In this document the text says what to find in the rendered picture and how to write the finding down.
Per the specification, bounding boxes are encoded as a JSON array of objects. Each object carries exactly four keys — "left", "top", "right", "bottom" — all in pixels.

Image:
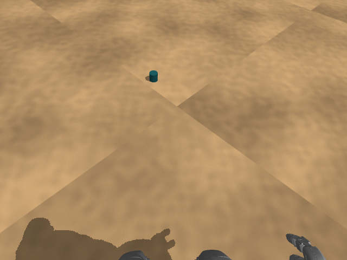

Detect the tin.
[{"left": 149, "top": 70, "right": 158, "bottom": 82}]

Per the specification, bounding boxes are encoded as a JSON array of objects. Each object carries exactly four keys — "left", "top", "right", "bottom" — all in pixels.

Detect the right robot hand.
[{"left": 286, "top": 233, "right": 326, "bottom": 260}]

